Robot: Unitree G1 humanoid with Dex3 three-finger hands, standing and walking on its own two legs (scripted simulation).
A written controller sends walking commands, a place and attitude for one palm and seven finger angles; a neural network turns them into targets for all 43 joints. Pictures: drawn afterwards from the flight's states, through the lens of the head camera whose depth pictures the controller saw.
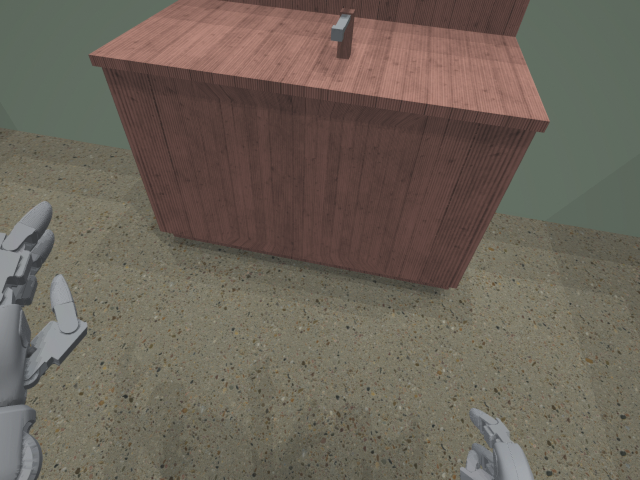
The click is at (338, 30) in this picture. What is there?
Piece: tap's lever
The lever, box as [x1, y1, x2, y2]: [331, 25, 343, 41]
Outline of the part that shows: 333,25 331,28 331,40 341,41 343,37 343,26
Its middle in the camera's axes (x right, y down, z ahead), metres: +0.04 -0.50 +0.95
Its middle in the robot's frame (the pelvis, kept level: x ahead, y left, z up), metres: +1.06 +0.03 +0.14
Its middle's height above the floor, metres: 0.91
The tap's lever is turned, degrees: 0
